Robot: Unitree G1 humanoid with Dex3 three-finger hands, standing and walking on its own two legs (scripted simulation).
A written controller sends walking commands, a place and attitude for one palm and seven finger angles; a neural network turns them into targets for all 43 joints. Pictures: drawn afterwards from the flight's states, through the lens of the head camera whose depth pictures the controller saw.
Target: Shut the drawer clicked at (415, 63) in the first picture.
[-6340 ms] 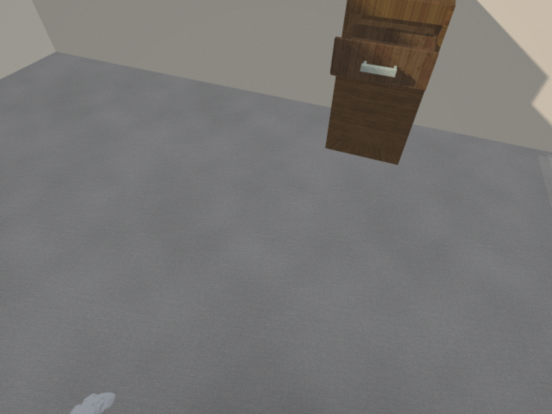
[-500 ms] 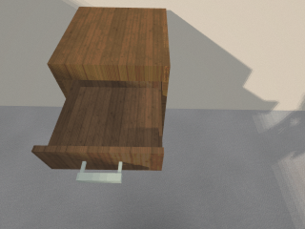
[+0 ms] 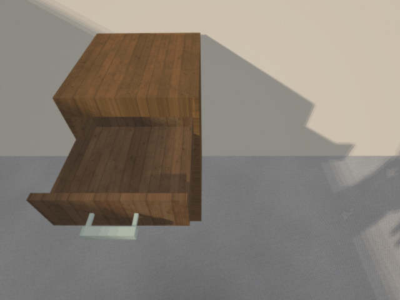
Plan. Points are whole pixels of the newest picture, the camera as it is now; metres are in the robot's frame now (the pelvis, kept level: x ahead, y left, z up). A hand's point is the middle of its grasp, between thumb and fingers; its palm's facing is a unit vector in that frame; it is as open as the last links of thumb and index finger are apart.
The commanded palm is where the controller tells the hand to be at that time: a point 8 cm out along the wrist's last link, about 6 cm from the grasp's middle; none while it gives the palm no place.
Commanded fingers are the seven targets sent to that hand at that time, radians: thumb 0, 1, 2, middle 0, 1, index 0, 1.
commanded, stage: look again from close up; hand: left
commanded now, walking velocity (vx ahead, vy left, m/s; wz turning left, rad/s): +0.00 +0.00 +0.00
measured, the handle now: (111, 224) +0.31 +0.25 -0.10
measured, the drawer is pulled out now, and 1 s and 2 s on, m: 0.30 0.30 0.30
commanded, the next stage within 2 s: raise the hand and make a fist in 0.60 s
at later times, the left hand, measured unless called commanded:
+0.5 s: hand out of the picture +0.01 +0.22 -0.18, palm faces +0.02 -0.98 -0.19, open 7.4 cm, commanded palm none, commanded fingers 0.00 0.90 0.90 -0.20 -0.30 -0.20 -0.30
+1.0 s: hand (108, 258) +0.19 +0.19 +0.00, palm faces +0.03 -1.00 +0.04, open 6.6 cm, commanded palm +0.09 +0.27 -0.06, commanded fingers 0.00 0.90 0.90 -0.52 -0.65 -0.52 -0.65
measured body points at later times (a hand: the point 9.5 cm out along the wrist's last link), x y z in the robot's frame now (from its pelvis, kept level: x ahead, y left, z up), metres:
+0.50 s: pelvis +0.00 +0.05 +0.00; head -0.01 +0.06 +0.45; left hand +0.01 +0.27 -0.16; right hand +0.00 -0.16 -0.16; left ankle +0.00 +0.14 -0.74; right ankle +0.00 -0.05 -0.74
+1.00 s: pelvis -0.01 +0.05 -0.04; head -0.01 +0.05 +0.41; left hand +0.19 +0.24 +0.00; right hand +0.15 -0.21 -0.10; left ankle +0.00 +0.14 -0.74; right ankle +0.00 -0.06 -0.74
